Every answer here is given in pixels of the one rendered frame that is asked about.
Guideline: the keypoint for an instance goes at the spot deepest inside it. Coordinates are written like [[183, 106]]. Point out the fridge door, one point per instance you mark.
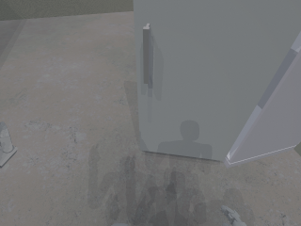
[[210, 63]]

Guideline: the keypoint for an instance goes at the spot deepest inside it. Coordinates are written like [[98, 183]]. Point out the handle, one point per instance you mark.
[[146, 54]]

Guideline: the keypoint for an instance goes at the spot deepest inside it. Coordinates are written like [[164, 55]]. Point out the robot left hand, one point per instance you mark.
[[7, 150]]

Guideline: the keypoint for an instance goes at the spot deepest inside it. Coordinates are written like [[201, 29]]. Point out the robot right hand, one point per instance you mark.
[[232, 216]]

